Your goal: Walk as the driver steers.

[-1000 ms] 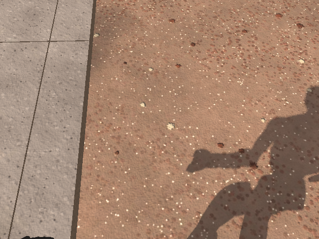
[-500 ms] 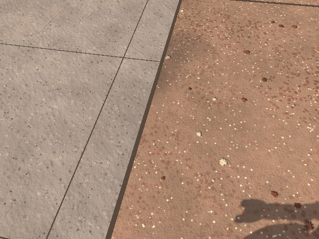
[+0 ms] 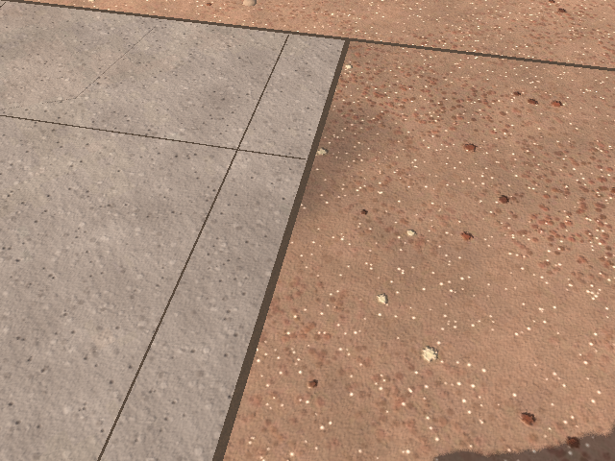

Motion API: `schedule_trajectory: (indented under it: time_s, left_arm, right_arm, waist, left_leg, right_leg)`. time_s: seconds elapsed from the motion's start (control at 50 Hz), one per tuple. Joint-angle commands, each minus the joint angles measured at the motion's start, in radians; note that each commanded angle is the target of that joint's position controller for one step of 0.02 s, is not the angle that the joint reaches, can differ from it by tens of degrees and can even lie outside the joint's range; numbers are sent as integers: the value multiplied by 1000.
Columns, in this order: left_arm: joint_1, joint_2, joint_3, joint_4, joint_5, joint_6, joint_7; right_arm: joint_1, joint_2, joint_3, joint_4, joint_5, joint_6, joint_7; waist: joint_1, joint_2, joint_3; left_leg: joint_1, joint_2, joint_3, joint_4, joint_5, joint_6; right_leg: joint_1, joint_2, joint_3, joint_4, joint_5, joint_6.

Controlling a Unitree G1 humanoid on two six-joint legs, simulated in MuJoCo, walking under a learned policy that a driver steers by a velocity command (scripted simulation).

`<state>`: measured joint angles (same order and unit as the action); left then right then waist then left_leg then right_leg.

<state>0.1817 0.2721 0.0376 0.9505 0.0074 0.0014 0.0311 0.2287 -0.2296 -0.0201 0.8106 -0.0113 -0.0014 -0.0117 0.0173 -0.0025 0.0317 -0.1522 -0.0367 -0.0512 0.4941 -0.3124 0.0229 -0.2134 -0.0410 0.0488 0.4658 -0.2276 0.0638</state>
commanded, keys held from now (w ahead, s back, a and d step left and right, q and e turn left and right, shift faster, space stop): no key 0.16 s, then w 0.74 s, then no key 0.10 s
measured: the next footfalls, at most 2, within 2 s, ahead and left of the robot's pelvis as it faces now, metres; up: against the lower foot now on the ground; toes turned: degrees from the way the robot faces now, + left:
left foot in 0.90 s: +0.46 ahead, +0.07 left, +0.00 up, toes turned +1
right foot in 1.36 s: +0.54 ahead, -0.14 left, +0.00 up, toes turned -6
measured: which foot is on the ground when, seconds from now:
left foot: down 0.00-0.42, up 0.44-0.88, down 0.90-1.00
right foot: down 0.00-0.92, up 0.94-1.00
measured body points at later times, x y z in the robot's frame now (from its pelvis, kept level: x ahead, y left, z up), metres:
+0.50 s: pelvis +0.07 -0.05 +0.00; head +0.07 -0.07 +0.45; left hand +0.10 +0.23 -0.13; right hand +0.11 -0.32 -0.15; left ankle -0.02 +0.09 -0.68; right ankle +0.04 -0.14 -0.74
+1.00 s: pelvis +0.33 -0.01 -0.01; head +0.36 -0.01 +0.44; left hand +0.30 +0.25 -0.15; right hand +0.50 -0.26 -0.11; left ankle +0.42 +0.07 -0.74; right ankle +0.14 -0.14 -0.64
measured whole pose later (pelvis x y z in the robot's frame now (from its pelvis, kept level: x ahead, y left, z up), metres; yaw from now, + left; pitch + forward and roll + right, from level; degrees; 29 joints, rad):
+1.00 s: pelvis +0.33 -0.01 -0.01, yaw -1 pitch +1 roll +0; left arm 0.37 0.25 0.03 1.03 -0.02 -0.08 0.00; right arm 0.04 -0.25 -0.05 0.84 0.00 -0.09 0.03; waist 0.03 -0.01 0.07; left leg -0.41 -0.04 0.06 0.52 -0.13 0.06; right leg -0.22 0.01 0.06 1.15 -0.47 -0.02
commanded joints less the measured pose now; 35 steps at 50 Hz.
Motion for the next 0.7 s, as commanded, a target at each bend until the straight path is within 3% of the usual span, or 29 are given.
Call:
schedule_trajectory:
  time_s: [0.02,0.16,0.18,0.22,0.26,0.28,0.32,0.34,0.38,0.4,0.42,0.44,0.46,0.48,0.52,0.54,0.56,0.6,0.7]
  left_arm:
    - [-4,109,23,-16,-3,-6,8]
    - [-1,106,23,37,-5,2,16]
    - [12,94,21,50,-5,4,17]
    - [-7,84,20,52,-14,4,17]
    - [-73,76,16,14,-21,-19,8]
    - [-94,74,15,-2,-29,-38,-1]
    - [-88,80,18,-7,-41,-72,-22]
    - [-71,77,17,-3,-43,-86,-32]
    - [71,74,28,67,-38,-100,-44]
    - [167,88,40,112,-29,-96,-44]
    - [284,139,55,134,-24,-95,-39]
    - [379,251,74,143,-23,-99,-49]
    - [310,183,49,129,-13,-112,-53]
    - [229,132,34,99,-17,-120,-52]
    - [161,104,22,70,-16,-122,-57]
    - [168,68,9,68,-11,-116,-57]
    - [192,71,6,75,-8,-111,-54]
    - [236,81,4,85,-8,-101,-43]
    - [262,118,6,77,-5,-89,-19]
  right_arm:
    - [11,-121,-31,-25,2,-13,-3]
    - [29,-120,-28,40,5,-13,-7]
    - [46,-117,-27,57,5,-11,-10]
    - [61,-162,-42,70,16,-3,-16]
    - [94,-221,-59,76,24,-10,-19]
    - [103,-227,-63,81,27,-21,-21]
    - [89,-201,-60,79,29,-41,-21]
    - [69,-197,-61,74,37,-44,-19]
    - [-6,-199,-61,57,50,-39,-15]
    - [-14,-177,-54,51,41,-40,-13]
    - [-34,-114,-34,35,26,-45,-9]
    - [-33,-81,-28,-9,26,-62,-15]
    - [-18,-131,-41,-1,51,-76,-14]
    - [-9,-145,-44,8,65,-89,-5]
    - [-29,-153,-53,22,50,-101,3]
    - [-46,-156,-59,21,38,-100,9]
    - [-50,-134,-57,20,35,-97,17]
    - [-86,-107,-52,9,29,-89,24]
    - [-280,-62,-29,-60,34,-86,31]
  waist:
    - [-3,14,-36]
    - [-2,15,-25]
    - [-3,24,-43]
    - [-24,80,7]
    - [-57,181,102]
    - [-62,201,142]
    - [-48,185,160]
    - [-31,162,147]
    - [48,117,75]
    - [79,80,30]
    - [120,-90,-21]
    - [127,-331,-63]
    - [86,-209,-11]
    - [53,-142,65]
    - [29,-88,87]
    - [28,-83,71]
    - [27,-114,56]
    - [34,-90,50]
    - [66,-77,93]
  left_leg:
    - [-55,78,-71,-106,286,21]
    - [-54,65,-51,-111,284,14]
    - [-47,59,-49,-127,176,17]
    - [-70,85,-116,-192,-233,66]
    - [-87,236,-336,-316,-503,160]
    - [-100,298,-421,-354,-499,201]
    - [-19,336,-435,-345,-360,221]
    - [-4,323,-389,-324,-293,204]
    - [-125,224,-223,-243,-142,142]
    - [-204,165,-152,-146,-52,113]
    - [-312,67,-23,138,4,50]
    - [-511,-47,40,426,-212,-3]
    - [-588,4,-57,606,-261,8]
    - [-641,58,-78,657,-159,31]
    - [-651,122,-37,613,13,46]
    - [-616,140,-19,581,70,44]
    - [-585,144,1,550,102,32]
    - [-593,140,38,495,147,-1]
    - [-508,103,89,179,328,-32]
  right_leg:
    - [73,-9,6,-25,192,-13]
    - [76,-5,0,-31,190,-18]
    - [81,11,-20,-24,110,-19]
    - [-15,71,-88,75,-141,-27]
    - [-187,66,-92,230,-212,-50]
    - [-238,30,-54,290,-214,-72]
    - [-328,-19,-19,312,-279,-113]
    - [-295,-28,-23,234,-270,-129]
    - [31,31,-101,3,-25,-128]
    - [196,57,-93,-8,34,-110]
    - [330,-92,133,-114,-64,-149]
    - [434,-308,576,-275,-206,-293]
    - [379,-357,658,-301,-300,-339]
    - [335,-324,548,-299,-286,-313]
    - [309,-249,360,-313,-113,-250]
    - [299,-206,269,-315,18,-221]
    - [285,-190,216,-315,131,-220]
    - [288,-170,142,-319,298,-234]
    - [180,-136,42,-379,322,-228]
